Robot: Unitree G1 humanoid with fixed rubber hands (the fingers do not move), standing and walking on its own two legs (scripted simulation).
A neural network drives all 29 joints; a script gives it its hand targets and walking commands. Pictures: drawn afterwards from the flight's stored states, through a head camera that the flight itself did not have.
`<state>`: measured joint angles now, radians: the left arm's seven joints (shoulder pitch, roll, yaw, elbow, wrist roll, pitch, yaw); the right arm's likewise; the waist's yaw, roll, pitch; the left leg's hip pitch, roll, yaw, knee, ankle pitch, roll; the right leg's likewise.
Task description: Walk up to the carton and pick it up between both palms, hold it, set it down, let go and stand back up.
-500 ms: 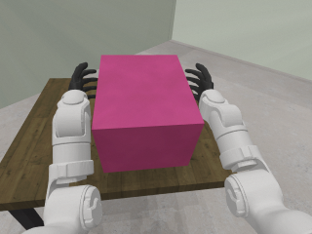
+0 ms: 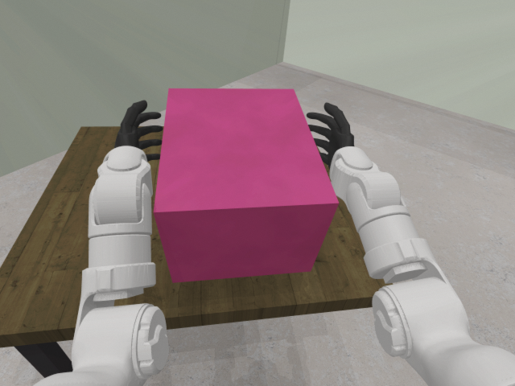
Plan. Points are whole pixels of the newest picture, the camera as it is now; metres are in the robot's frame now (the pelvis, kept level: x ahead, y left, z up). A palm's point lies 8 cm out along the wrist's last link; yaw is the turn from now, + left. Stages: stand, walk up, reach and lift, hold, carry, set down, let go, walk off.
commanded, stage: hold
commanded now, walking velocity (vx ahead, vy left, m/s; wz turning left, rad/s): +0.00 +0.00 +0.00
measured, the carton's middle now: (238, 177) +0.39 +0.01 +0.16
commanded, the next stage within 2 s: none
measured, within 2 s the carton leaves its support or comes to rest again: neither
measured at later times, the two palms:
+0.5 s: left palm (131, 156) +0.36 +0.16 +0.22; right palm (340, 154) +0.37 -0.15 +0.22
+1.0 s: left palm (127, 156) +0.36 +0.17 +0.23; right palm (337, 151) +0.37 -0.14 +0.23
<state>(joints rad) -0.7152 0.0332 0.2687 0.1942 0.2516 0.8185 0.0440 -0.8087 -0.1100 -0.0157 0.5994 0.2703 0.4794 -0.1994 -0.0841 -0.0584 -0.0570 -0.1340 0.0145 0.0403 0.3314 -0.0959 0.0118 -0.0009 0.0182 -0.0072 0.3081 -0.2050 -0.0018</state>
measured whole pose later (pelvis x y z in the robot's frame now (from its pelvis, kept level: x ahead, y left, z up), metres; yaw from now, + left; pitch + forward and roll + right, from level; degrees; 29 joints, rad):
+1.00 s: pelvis +0.00 +0.00 +0.00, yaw +0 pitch -6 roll -1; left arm -0.69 0.03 0.28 0.16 0.25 0.82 0.03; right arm -0.79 -0.10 0.00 0.55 0.27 0.50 -0.22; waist -0.08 -0.06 -0.06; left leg -0.13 0.01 0.03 0.34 -0.10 0.01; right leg 0.01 0.02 -0.02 0.31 -0.21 0.00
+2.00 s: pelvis +0.00 +0.00 +0.00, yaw +0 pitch -6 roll -1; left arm -0.69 0.02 0.27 0.16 0.26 0.83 0.03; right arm -0.79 -0.11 0.00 0.56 0.28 0.49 -0.21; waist -0.09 -0.06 -0.05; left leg -0.12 0.02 0.04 0.34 -0.11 0.01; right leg 0.02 0.02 -0.01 0.30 -0.21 0.00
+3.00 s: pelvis +0.00 +0.00 +0.00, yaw +0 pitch -6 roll -1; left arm -0.70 0.03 0.27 0.16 0.26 0.83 0.03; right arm -0.79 -0.11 0.00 0.56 0.27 0.49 -0.21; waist -0.09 -0.05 -0.05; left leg -0.12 0.02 0.04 0.34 -0.10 0.01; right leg 0.01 0.02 -0.01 0.31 -0.21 0.00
